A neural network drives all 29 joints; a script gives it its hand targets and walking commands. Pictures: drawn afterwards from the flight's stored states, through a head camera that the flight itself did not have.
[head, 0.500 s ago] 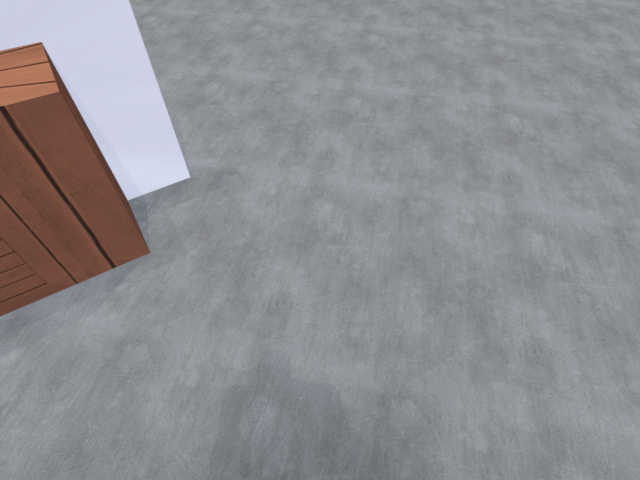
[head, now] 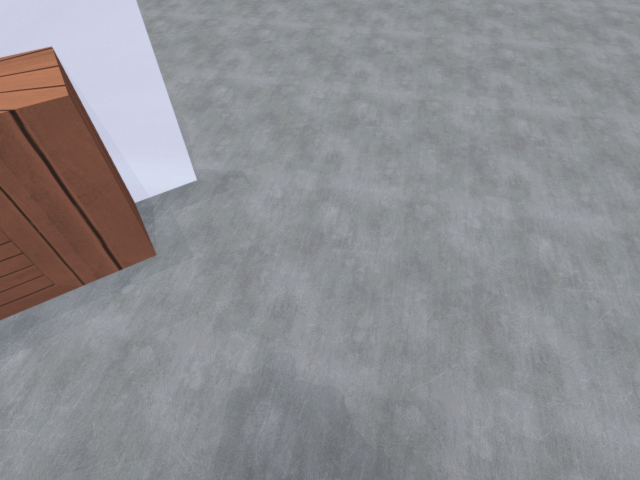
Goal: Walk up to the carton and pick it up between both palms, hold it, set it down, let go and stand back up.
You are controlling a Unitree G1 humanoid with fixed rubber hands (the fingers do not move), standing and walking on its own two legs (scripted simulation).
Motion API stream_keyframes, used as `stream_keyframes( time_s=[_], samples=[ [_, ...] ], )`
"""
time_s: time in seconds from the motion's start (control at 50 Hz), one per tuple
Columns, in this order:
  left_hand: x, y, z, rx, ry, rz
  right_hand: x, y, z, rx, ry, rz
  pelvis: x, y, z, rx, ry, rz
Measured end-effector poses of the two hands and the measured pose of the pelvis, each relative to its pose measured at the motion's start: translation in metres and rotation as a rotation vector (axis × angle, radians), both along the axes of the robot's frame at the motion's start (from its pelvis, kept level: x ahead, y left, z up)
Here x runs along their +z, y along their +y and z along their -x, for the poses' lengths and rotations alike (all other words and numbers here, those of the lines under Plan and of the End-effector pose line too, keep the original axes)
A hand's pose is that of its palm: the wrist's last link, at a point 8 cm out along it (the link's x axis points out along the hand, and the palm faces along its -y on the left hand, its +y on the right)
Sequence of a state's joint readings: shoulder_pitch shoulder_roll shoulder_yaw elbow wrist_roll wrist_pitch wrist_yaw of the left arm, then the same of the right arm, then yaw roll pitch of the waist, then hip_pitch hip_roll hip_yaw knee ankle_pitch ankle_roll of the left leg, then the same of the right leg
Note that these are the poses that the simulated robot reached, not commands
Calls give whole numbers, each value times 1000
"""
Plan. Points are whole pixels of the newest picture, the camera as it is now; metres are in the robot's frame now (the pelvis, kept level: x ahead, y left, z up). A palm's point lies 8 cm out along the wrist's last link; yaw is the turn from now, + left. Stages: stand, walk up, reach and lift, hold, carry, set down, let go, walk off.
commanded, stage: stand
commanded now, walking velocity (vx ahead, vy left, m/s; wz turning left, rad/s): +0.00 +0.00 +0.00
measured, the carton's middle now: out of the picture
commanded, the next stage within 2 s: walk up in 1.40 s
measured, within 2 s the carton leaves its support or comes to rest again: neither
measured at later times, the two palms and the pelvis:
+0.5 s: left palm out of the picture -0.01 +0.22 -0.14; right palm out of the picture -0.01 -0.23 -0.14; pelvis +0.00 +0.00 +0.00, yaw +1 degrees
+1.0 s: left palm out of the picture -0.02 +0.21 -0.14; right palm out of the picture -0.02 -0.23 -0.14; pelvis -0.01 -0.01 +0.00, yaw +1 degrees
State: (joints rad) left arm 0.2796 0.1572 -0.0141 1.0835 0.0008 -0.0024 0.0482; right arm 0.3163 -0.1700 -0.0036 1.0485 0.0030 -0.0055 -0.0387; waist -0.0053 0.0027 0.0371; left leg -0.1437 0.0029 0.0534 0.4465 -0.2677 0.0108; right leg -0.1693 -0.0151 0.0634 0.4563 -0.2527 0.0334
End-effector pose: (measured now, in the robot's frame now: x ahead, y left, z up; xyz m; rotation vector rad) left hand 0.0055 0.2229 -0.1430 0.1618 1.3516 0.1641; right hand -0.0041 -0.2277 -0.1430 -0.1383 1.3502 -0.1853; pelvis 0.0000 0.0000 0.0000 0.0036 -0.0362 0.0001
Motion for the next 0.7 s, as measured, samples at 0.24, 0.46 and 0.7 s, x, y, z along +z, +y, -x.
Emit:
stream_keyframes(
  time_s=[0.24,0.46,0.7],
  samples=[
    [-1,-6,4,5,6,12,1,0,-1,11,3,0,0,-2,1,7,-2,1],
    [0,-5,10,16,10,5,0,-1,2,17,9,-2,1,-3,3,13,-4,2],
    [0,-7,17,26,17,8,0,-2,9,20,17,-3,1,-5,5,18,-5,2]
  ],
)
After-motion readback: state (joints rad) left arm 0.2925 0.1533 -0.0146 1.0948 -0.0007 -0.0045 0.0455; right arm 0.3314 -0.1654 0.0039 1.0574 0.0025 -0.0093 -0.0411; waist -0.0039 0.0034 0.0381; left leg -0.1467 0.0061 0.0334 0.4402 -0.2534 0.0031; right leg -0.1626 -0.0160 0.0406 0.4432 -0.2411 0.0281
